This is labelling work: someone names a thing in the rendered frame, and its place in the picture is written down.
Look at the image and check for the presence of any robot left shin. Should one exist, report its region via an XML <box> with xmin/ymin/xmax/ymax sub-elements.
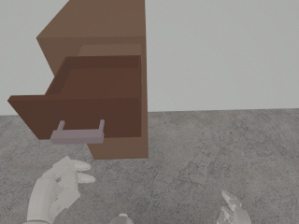
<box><xmin>119</xmin><ymin>213</ymin><xmax>128</xmax><ymax>217</ymax></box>

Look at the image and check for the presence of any handle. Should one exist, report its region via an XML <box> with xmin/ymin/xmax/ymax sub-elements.
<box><xmin>50</xmin><ymin>119</ymin><xmax>105</xmax><ymax>145</ymax></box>

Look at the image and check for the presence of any robot left hand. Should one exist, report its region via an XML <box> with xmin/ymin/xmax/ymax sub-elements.
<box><xmin>26</xmin><ymin>156</ymin><xmax>96</xmax><ymax>224</ymax></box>

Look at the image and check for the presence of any cabinet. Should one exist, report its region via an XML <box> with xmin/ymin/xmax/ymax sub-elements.
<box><xmin>36</xmin><ymin>0</ymin><xmax>149</xmax><ymax>160</ymax></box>

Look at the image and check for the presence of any robot right hand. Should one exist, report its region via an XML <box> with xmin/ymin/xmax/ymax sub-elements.
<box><xmin>216</xmin><ymin>190</ymin><xmax>251</xmax><ymax>224</ymax></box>

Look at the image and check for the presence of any drawer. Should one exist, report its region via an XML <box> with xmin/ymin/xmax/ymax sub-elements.
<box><xmin>7</xmin><ymin>55</ymin><xmax>142</xmax><ymax>140</ymax></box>

